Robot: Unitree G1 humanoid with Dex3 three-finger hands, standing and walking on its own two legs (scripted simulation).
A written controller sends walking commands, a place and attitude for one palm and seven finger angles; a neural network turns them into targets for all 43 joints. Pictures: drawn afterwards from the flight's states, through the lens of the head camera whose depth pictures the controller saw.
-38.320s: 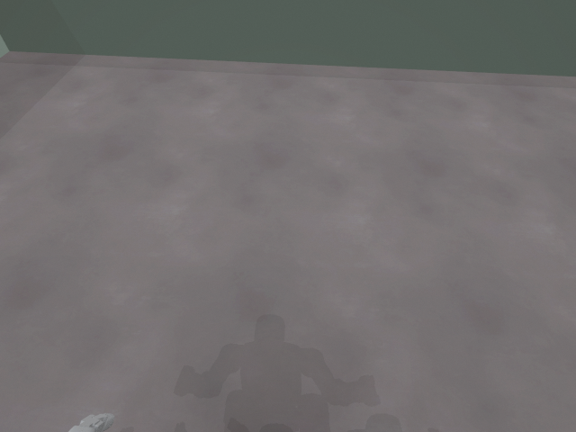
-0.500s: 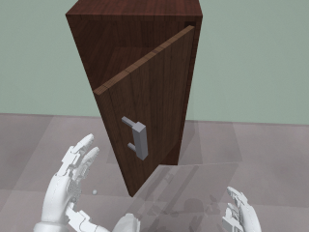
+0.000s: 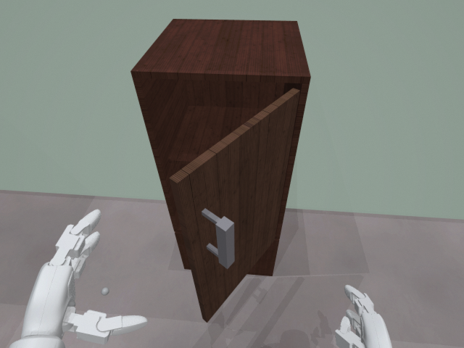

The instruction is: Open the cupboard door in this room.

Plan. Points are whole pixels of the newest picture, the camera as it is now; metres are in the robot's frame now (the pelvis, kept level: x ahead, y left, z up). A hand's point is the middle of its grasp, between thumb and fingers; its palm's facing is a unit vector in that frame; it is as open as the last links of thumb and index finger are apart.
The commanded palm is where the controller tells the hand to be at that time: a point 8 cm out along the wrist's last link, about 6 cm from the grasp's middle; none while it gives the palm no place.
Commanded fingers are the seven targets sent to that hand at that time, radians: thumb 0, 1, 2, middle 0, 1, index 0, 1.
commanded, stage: draw the hand back to the body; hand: left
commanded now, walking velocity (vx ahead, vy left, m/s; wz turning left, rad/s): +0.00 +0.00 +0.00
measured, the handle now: (217, 238) +0.32 +0.06 +0.01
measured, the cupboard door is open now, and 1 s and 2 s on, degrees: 56 56 56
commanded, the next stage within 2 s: step back with the hand held close in 0.86 s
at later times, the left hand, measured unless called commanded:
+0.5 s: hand (42, 221) +0.22 +0.26 +0.19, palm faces +0.45 -0.80 -0.40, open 8.9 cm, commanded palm +0.17 +0.30 +0.20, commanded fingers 0.00 0.90 0.90 -0.20 -0.30 -0.20 -0.30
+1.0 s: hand (64, 217) +0.22 +0.24 +0.19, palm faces +0.44 -0.81 -0.39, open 7.4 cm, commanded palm +0.18 +0.28 +0.21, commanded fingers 0.00 0.90 0.90 -0.20 -0.30 -0.20 -0.30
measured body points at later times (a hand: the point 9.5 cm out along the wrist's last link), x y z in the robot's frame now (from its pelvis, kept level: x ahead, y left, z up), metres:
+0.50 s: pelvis +0.02 +0.01 +0.03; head +0.00 -0.01 +0.48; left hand +0.19 +0.30 +0.21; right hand +0.22 -0.21 -0.04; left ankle +0.06 +0.14 -0.70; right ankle -0.04 -0.14 -0.70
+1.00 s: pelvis +0.03 -0.02 +0.04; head +0.01 -0.04 +0.49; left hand +0.20 +0.28 +0.22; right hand +0.21 -0.24 -0.05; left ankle +0.06 +0.14 -0.70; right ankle -0.04 -0.14 -0.70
